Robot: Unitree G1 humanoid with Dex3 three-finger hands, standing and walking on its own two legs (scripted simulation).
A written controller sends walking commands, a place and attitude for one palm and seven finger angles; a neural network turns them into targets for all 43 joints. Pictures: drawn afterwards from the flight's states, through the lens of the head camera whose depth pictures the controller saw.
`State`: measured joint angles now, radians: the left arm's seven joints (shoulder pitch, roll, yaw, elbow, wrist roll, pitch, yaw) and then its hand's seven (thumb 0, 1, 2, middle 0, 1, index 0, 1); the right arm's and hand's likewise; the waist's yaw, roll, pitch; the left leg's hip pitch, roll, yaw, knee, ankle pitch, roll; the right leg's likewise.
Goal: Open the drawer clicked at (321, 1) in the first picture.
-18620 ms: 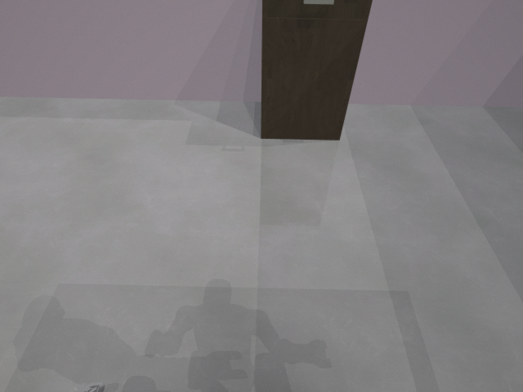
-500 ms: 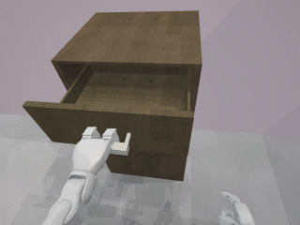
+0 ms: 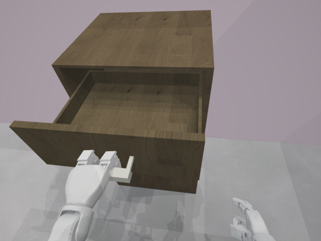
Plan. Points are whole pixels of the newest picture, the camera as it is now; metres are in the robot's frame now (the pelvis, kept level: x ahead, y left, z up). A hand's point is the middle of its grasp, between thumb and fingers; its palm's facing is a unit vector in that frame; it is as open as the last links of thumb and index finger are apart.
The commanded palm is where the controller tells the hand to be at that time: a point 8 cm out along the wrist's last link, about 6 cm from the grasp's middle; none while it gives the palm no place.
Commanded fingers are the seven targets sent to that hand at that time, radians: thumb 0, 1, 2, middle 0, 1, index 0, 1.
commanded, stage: pull the drawer open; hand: left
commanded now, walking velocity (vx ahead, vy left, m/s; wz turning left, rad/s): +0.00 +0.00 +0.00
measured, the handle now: (105, 165) +0.28 +0.17 +0.06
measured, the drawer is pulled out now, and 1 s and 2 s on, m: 0.25 0.29 0.28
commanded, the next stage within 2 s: open the thumb to release the handle in 0.50 s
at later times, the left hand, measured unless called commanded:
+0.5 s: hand (92, 209) +0.18 +0.18 +0.04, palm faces +0.05 -0.14 -0.99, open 5.8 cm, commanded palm +0.12 +0.19 +0.09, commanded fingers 0.00 0.90 0.90 -0.40 -1.35 -0.40 -1.35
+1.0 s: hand (92, 204) +0.19 +0.18 +0.04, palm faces +0.06 -0.12 -0.99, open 10.1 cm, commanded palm +0.15 +0.20 +0.09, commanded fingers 0.00 -0.50 0.30 -0.30 -1.20 -0.30 -1.20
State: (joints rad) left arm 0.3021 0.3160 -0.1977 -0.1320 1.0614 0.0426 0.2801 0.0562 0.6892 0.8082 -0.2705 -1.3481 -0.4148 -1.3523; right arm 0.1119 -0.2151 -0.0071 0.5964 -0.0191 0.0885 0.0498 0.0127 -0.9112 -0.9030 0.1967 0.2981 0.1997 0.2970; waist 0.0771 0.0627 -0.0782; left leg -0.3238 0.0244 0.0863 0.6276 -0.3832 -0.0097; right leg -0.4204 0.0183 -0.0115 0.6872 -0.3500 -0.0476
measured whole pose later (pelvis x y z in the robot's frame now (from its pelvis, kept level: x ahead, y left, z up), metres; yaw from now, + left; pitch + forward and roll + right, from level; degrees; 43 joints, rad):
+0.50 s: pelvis +0.00 +0.00 -0.01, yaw -1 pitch +6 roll +2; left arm 0.56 0.34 -0.16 -0.31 1.06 0.00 0.36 0.05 0.69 0.80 -0.27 -1.35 -0.42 -1.35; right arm 0.12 -0.22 0.00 0.55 -0.03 0.08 0.07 0.01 -0.91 -0.90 0.20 0.30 0.20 0.30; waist 0.08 0.07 -0.10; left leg -0.40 0.03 0.09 0.72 -0.42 -0.01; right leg -0.49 0.03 0.00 0.77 -0.38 -0.05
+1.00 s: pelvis -0.01 -0.01 +0.00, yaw +0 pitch +4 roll +2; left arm 0.41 0.35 -0.16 -0.20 1.05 0.01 0.34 0.00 0.06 0.54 -0.34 -1.27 -0.36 -1.27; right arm 0.09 -0.22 0.00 0.61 -0.02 0.09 0.01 0.01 -0.91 -0.90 0.20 0.30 0.20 0.30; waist 0.09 0.06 -0.06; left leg -0.35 0.03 0.08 0.66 -0.38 -0.02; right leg -0.45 0.02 -0.02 0.72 -0.35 -0.06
